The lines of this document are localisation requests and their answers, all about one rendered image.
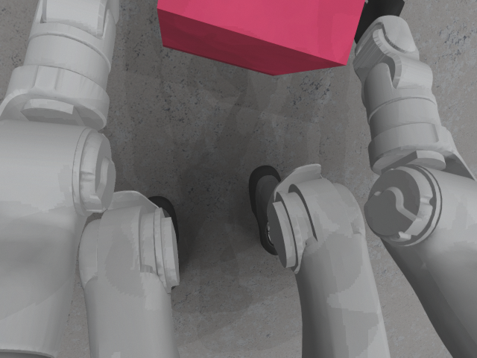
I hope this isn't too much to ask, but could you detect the carton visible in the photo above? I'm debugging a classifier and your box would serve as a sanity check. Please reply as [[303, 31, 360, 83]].
[[157, 0, 365, 76]]

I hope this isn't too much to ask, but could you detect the robot left forearm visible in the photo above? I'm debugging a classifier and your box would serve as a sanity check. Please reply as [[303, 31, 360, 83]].
[[0, 0, 119, 131]]

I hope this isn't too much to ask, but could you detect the robot right upper arm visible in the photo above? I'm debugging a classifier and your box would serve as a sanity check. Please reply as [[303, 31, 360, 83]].
[[364, 164, 477, 358]]

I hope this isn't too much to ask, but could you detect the robot left upper arm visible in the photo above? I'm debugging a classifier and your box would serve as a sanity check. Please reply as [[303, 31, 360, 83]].
[[0, 119, 116, 358]]

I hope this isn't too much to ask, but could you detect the robot left foot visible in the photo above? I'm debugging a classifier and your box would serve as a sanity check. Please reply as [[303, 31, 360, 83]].
[[148, 196, 180, 290]]

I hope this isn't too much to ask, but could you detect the right robot hand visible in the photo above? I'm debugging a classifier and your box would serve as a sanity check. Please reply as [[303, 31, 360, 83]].
[[354, 0, 405, 45]]

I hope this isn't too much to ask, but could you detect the robot right forearm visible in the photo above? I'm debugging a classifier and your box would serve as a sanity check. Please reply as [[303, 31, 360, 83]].
[[353, 15, 477, 182]]

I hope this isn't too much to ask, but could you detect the left robot thigh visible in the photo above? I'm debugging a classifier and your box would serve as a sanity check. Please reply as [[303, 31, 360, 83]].
[[84, 205, 180, 358]]

